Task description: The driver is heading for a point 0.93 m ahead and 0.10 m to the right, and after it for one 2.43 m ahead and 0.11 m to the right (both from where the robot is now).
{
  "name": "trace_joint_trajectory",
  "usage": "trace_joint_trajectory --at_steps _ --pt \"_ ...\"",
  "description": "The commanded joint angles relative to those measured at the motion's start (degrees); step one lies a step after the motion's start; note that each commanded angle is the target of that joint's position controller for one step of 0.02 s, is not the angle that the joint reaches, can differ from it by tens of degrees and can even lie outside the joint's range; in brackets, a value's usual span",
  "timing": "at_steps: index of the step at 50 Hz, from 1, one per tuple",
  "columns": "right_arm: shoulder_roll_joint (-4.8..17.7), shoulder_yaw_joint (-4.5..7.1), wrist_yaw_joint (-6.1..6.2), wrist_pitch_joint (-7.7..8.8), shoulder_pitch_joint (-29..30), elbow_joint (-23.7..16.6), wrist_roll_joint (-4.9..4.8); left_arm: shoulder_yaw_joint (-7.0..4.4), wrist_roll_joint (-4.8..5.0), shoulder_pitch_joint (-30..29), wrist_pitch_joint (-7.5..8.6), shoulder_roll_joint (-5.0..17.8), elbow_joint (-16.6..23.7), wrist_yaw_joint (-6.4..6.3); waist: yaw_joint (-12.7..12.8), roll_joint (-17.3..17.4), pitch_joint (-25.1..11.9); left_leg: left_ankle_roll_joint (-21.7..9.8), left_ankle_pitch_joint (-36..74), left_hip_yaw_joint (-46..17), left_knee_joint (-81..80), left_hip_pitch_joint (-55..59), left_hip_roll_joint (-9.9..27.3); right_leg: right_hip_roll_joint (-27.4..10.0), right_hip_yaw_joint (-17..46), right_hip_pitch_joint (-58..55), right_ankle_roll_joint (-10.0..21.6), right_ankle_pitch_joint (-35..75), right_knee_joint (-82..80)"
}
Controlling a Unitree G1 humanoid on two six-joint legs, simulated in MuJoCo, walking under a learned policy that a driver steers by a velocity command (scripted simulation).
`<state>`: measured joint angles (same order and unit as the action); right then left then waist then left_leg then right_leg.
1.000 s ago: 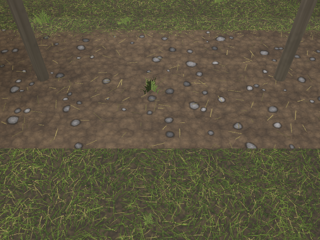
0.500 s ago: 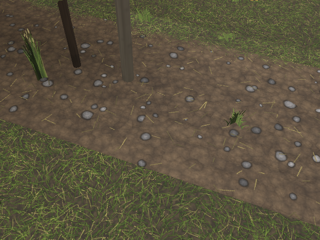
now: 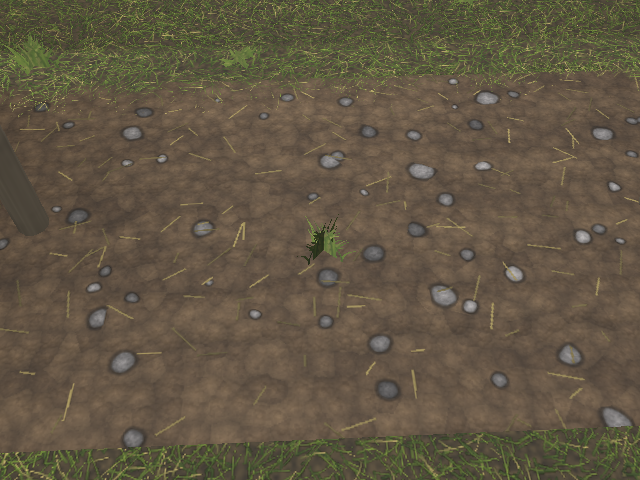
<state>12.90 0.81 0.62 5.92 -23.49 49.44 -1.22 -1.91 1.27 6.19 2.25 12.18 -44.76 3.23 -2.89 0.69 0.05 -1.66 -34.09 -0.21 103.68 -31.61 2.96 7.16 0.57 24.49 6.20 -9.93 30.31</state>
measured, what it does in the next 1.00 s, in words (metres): walks ahead, turning right: left foot, then right foot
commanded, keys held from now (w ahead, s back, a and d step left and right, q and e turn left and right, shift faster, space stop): w+e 0.50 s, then w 0.30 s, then w+q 0.20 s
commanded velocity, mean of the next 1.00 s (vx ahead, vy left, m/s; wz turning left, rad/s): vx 0.50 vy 0.00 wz -0.36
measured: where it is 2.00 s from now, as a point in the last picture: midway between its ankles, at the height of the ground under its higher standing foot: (364, 258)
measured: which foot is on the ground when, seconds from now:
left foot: up 0.00-0.28, down 0.30-0.82, up 0.84-1.00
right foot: down 0.00-0.30, up 0.32-0.80, down 0.82-1.00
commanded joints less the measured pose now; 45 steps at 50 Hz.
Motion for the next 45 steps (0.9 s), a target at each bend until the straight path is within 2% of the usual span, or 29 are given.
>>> trace_joint_trajectory --at_steps 1,2,3,4,5,6,8,10,12,14,15,16,17,18,19,20,22,25,28,31,37,38,39,40,41,42,43,44,45 --pt "7.40 1.97 2.04 2.14 6.76 -11.16 -1.07 -2.64 -1.08 6.23 0.03 9.60 2.97 -3.49 2.12 2.30 -10.25 4.16 17.66 -7.79 -12.82 -35.18 3.26 -28.19 42.45 -31.43 17.99 -8.97 -13.81" --pt "8.18 2.77 2.55 0.44 6.60 -10.62 0.36 -2.22 -1.14 1.33 0.09 8.90 3.84 -3.61 -1.23 3.14 -3.07 6.32 19.44 -7.92 -23.22 -26.43 4.50 -25.41 37.47 -14.85 16.83 -1.00 -14.68" --pt "7.76 3.04 3.02 -0.37 5.88 -10.40 1.50 -2.13 -1.42 -1.64 0.66 8.51 4.93 -3.20 -2.92 1.51 0.72 8.09 17.28 -7.09 -30.06 -19.47 5.39 -21.79 31.73 -3.36 16.02 7.11 -14.52" --pt "7.21 3.14 3.16 -0.58 6.91 -10.87 2.73 -2.46 -1.35 -1.98 1.24 8.81 5.54 -3.30 -2.67 0.73 -0.49 8.55 20.29 -6.08 -37.96 -12.27 5.08 -17.39 25.84 2.18 14.22 12.23 -13.83" --pt "6.12 3.00 2.89 -0.50 8.45 -11.63 3.21 -2.91 -0.99 -1.17 1.43 9.49 5.60 -3.79 -1.91 -1.08 -2.50 8.11 25.40 -4.27 -45.83 -3.89 3.89 -12.57 19.32 6.52 11.84 14.47 -13.38" --pt "4.29 2.47 2.43 -0.23 11.62 -12.54 2.98 -3.31 -0.09 0.42 1.26 9.95 5.02 -4.42 -0.38 -2.55 -3.62 7.58 31.01 -2.82 -53.28 2.14 2.25 -9.81 15.96 8.68 10.35 13.60 -13.22" --pt "2.74 2.20 1.84 -0.18 16.36 -13.58 1.55 -3.66 0.47 5.37 0.57 9.94 3.68 -5.07 2.58 -3.59 -5.29 7.45 37.08 -2.66 -61.30 5.35 -0.57 -9.64 17.16 4.91 9.71 8.94 -12.15" --pt "3.59 2.50 1.38 -0.30 18.94 -14.71 0.49 -3.71 0.80 8.07 -0.31 8.97 3.58 -5.28 3.99 -4.32 -5.33 6.69 32.86 -3.87 -66.47 3.50 -1.71 -10.96 21.24 -1.59 9.02 1.59 -10.14" --pt "6.02 3.68 0.77 0.35 20.04 -15.77 0.12 -3.88 0.98 9.74 -0.74 8.59 3.81 -5.07 3.60 -4.98 -4.91 4.81 28.62 -4.64 -72.16 6.58 -2.80 -11.54 25.08 -5.12 7.20 -5.46 -6.92" --pt "7.74 5.04 0.50 0.99 14.23 -14.64 0.61 -3.38 0.68 9.76 -0.67 6.31 4.50 -4.64 0.32 -5.62 -6.41 1.55 25.77 -4.73 -75.02 17.71 -1.32 -8.96 24.19 -3.03 4.14 -8.19 -0.04" --pt "10.14 5.90 0.89 1.11 5.68 -13.39 1.27 -2.33 0.11 8.81 -0.18 2.66 5.37 -4.08 -3.40 -0.23 -11.00 -1.93 23.11 -12.17 -75.25 31.59 7.13 -4.79 18.05 5.42 1.18 -12.82 15.08" --pt "15.65 7.36 0.60 0.87 -1.04 -11.64 2.59 -1.64 1.41 13.46 0.60 1.59 7.89 -3.89 -1.94 19.80 -17.07 -10.69 7.53 -37.75 -82.28 46.01 20.10 0.86 10.16 21.85 -1.57 -22.96 32.69" --pt "12.67 7.07 0.60 0.97 -0.88 -12.58 1.74 -2.67 0.96 11.92 1.03 7.10 7.35 -3.92 -3.44 15.70 -14.84 -11.84 -4.62 -46.51 -85.57 46.25 22.11 -3.17 10.20 30.16 -2.93 -21.06 42.03" --pt "10.03 6.29 1.05 0.67 1.10 -13.28 1.65 -3.63 0.48 6.97 0.61 9.68 7.86 -4.00 -4.48 10.41 -9.02 -10.00 -2.96 -39.31 -85.36 42.12 19.92 -4.93 9.81 33.13 -3.39 -15.62 45.69" --pt "8.97 5.86 1.23 0.04 4.06 -13.74 2.13 -3.85 -0.07 4.30 0.17 9.10 8.30 -4.10 -3.20 6.51 -5.55 -8.51 5.17 -31.18 -85.51 36.47 17.10 -6.89 8.00 32.02 -3.80 -10.96 45.29" --pt "7.77 5.42 1.30 -0.51 6.97 -13.63 2.19 -3.94 -0.31 3.48 -0.03 8.57 8.76 -3.99 -1.44 5.51 -3.54 -7.88 12.04 -25.50 -86.67 30.84 14.79 -8.20 7.67 29.15 -4.18 -7.46 42.83" --pt "5.92 4.83 0.92 -0.54 9.84 -13.20 2.11 -4.22 0.27 5.00 -0.92 7.17 8.34 -3.46 1.55 6.72 -1.40 -6.49 19.37 -16.70 -89.78 22.58 11.69 -10.11 6.21 22.46 -4.82 -5.73 39.11" --pt "7.12 5.53 0.45 0.32 9.59 -11.25 1.66 -4.19 -0.32 3.97 -1.65 5.95 8.14 -3.33 2.34 5.34 -1.27 -7.29 26.10 -9.88 -92.78 21.78 11.60 -10.68 6.10 21.57 -5.76 0.04 35.30" --pt "7.87 5.94 0.49 0.42 6.31 -8.32 1.25 -3.59 -0.30 0.82 -0.99 4.40 8.10 -3.22 1.53 3.89 -1.24 -7.75 31.27 -5.69 -93.25 24.93 11.65 -10.07 7.23 21.31 -5.66 5.87 25.69" --pt "9.14 6.34 0.48 0.04 5.42 -6.81 0.64 -3.10 -0.36 -4.53 -0.11 3.70 8.77 -2.16 0.46 3.92 0.05 -7.56 32.50 -1.66 -93.12 25.68 11.15 -10.07 4.38 18.29 -5.65 11.15 15.43" --pt "11.50 6.98 0.10 -1.20 0.63 -2.86 -0.61 -2.28 0.32 -13.09 1.19 3.30 11.27 -0.48 -2.20 5.12 3.41 -8.00 36.71 -1.15 -89.95 31.14 13.12 -8.80 -2.33 13.57 -3.45 3.28 3.35" --pt "11.97 7.09 0.09 -1.43 0.52 -2.25 -0.86 -2.54 0.33 -12.69 1.44 3.92 11.39 -0.32 -1.40 6.07 3.12 -7.73 42.20 -0.89 -88.04 32.08 13.54 -7.90 -3.30 11.07 -2.28 1.01 1.60" --pt "12.77 7.16 0.18 -1.57 1.28 -1.82 -1.14 -3.13 0.11 -10.07 1.64 5.03 10.75 -0.35 0.82 7.15 1.47 -7.01 52.31 0.17 -84.11 32.33 13.11 -6.17 -4.71 5.39 -0.90 0.09 -0.86" --pt "12.81 6.96 0.33 -1.69 2.07 -1.44 -1.56 -4.26 -0.28 -3.15 1.73 6.71 8.50 -0.56 4.92 6.80 -2.60 -5.76 62.35 2.87 -76.47 31.25 11.17 -4.07 -6.44 -5.41 0.78 3.34 -4.55" --pt "11.59 6.34 0.46 -1.58 2.01 -1.24 -1.57 -5.75 -0.79 6.51 1.76 9.90 5.68 -1.13 9.20 6.35 -8.61 -4.00 61.65 4.39 -65.08 22.83 8.98 -6.28 -2.82 -22.53 3.03 6.04 -2.96" --pt "7.10 4.52 0.24 -0.91 2.39 -3.56 0.24 -7.16 -1.73 17.07 1.58 16.04 3.89 -2.20 12.19 -3.93 -17.94 -0.79 36.20 6.19 -43.25 3.39 3.84 -22.41 17.62 -44.01 8.88 6.46 -1.94" --pt "4.10 3.21 -0.37 0.65 -1.09 -3.94 -0.41 -6.41 -1.76 18.34 1.83 16.68 3.40 -2.28 9.55 -14.03 -24.23 -0.07 -0.11 -3.52 -30.17 -10.57 -3.68 -32.11 40.41 -50.93 15.43 0.47 -9.88" --pt "9.73 4.98 -0.69 1.32 3.60 -3.96 -2.16 -5.26 -1.56 16.59 1.65 11.71 3.26 -2.52 10.94 -9.49 -18.00 -0.50 3.26 -7.46 -25.87 -16.54 -0.79 -29.42 32.96 -46.41 12.66 -2.19 -11.00" --pt "10.61 5.14 -0.67 1.25 7.24 -4.85 -2.09 -4.39 -0.89 11.93 1.75 8.87 3.35 -2.53 9.60 -8.63 -11.27 -0.94 9.10 -5.73 -28.20 -17.19 1.91 -26.68 22.81 -38.56 9.63 -0.32 -12.18"
Velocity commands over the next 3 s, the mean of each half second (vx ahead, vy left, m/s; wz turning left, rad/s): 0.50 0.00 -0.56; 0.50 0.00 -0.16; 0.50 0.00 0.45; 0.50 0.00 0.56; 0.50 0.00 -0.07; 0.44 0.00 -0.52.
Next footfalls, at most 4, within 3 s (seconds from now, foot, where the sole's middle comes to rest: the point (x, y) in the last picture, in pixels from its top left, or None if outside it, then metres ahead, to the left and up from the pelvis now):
0.30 left None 0.33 0.15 -0.76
0.82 right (416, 472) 0.48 -0.18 -0.76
1.34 left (334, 317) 0.86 -0.04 -0.76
1.84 right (397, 225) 1.14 -0.23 -0.76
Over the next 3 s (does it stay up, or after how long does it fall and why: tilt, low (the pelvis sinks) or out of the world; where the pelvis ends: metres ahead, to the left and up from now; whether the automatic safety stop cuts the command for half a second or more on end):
stays up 1.53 -0.08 0.01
